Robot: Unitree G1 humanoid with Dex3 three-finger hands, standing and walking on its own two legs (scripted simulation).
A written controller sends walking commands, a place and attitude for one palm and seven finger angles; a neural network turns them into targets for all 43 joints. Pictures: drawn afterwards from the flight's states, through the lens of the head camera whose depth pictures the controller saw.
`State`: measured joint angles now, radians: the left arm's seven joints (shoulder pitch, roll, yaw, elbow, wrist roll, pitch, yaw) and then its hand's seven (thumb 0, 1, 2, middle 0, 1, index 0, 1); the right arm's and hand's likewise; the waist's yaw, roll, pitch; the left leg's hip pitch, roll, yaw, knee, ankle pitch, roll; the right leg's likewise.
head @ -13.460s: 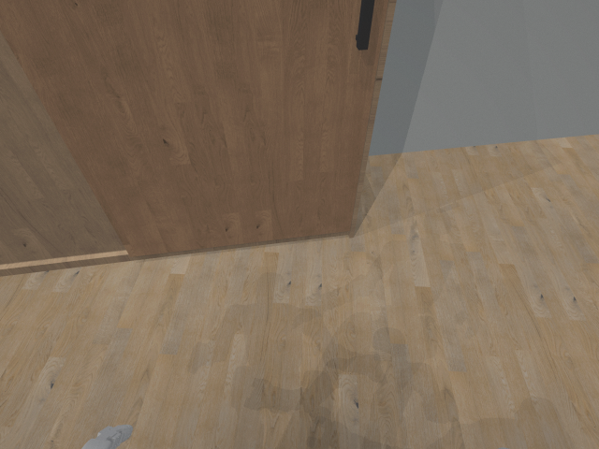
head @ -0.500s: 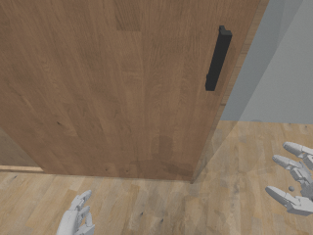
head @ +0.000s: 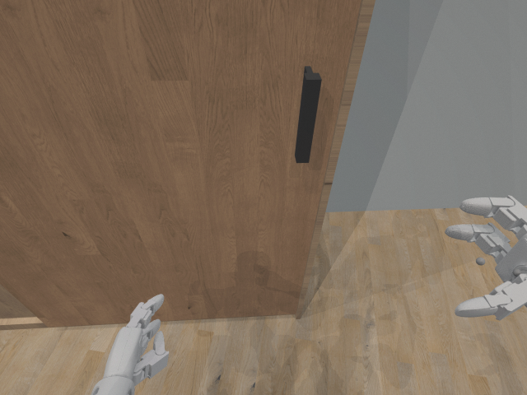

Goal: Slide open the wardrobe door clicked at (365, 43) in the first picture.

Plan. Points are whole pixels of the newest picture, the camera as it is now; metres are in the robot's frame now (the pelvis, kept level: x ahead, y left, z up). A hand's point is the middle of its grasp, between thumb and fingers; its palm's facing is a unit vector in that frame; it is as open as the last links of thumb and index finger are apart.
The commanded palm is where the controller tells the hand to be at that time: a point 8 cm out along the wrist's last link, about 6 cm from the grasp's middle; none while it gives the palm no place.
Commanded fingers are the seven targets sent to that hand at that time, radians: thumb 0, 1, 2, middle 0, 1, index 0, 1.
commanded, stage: raise the hand with hooked fingers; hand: right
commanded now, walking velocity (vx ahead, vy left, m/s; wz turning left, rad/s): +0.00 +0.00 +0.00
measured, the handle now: (304, 116) +0.55 -0.07 +0.17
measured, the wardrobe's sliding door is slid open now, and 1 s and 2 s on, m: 0.00 0.00 0.00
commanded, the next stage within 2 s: move the hooked fingers beside the handle in 0.76 s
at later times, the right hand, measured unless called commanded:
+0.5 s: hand (467, 224) +0.28 -0.24 +0.19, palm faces -0.02 +1.00 -0.08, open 14.0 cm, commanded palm +0.25 -0.29 +0.20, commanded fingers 0.00 0.50 -0.30 0.30 1.20 0.30 1.20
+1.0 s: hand (445, 209) +0.31 -0.22 +0.18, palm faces +0.00 +1.00 -0.05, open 14.0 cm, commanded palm +0.28 -0.26 +0.19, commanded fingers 0.00 0.50 -0.30 0.30 1.20 0.30 1.20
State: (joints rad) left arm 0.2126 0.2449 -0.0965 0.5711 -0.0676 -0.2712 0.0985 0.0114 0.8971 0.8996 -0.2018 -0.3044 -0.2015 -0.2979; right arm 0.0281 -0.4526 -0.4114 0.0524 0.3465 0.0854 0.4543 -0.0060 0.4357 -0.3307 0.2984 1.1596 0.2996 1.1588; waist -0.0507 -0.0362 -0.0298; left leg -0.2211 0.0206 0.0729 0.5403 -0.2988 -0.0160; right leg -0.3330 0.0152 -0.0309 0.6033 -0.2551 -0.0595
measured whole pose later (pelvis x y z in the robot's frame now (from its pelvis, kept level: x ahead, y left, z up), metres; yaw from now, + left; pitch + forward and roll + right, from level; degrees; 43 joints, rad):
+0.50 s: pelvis +0.01 +0.03 +0.01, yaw +1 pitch -2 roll +1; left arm 0.24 0.28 -0.09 0.60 -0.08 -0.22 0.08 0.01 0.90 0.90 -0.20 -0.30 -0.20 -0.30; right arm -0.09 -0.50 -0.47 0.12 0.36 0.17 0.52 -0.01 0.50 -0.30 0.30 1.20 0.31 1.20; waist -0.04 -0.05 -0.02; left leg -0.16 -0.01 0.07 0.47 -0.28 0.02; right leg -0.26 -0.01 -0.02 0.51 -0.22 -0.02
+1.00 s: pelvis +0.02 +0.04 +0.01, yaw +0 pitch -2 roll +1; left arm 0.22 0.28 -0.08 0.59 -0.09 -0.19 0.10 0.01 0.90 0.90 -0.20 -0.30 -0.20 -0.30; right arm -0.17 -0.47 -0.44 0.17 0.34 0.19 0.48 -0.01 0.50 -0.30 0.30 1.20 0.31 1.20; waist -0.05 -0.05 -0.03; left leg -0.16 -0.02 0.08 0.50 -0.31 0.03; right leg -0.26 -0.02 -0.02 0.54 -0.25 -0.01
